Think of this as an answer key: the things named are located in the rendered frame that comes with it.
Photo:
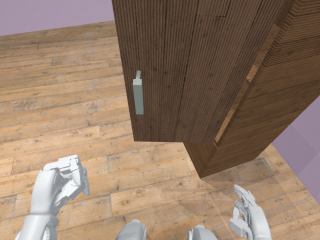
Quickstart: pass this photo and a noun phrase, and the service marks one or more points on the left robot thigh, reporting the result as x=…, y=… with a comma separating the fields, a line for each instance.
x=132, y=231

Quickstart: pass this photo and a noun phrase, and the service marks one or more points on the cupboard door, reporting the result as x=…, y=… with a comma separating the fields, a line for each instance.
x=193, y=57

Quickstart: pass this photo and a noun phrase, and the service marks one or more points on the robot left forearm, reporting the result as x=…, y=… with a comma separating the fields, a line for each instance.
x=38, y=226

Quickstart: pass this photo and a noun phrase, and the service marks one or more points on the right robot shin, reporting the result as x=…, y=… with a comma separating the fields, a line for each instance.
x=200, y=226

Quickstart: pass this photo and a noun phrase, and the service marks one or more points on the handle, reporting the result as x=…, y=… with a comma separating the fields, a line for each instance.
x=138, y=94

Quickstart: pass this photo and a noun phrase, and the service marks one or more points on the right robot hand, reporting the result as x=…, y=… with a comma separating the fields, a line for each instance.
x=254, y=224

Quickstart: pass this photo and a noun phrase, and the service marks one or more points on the left robot hand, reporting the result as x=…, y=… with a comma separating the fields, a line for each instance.
x=46, y=198

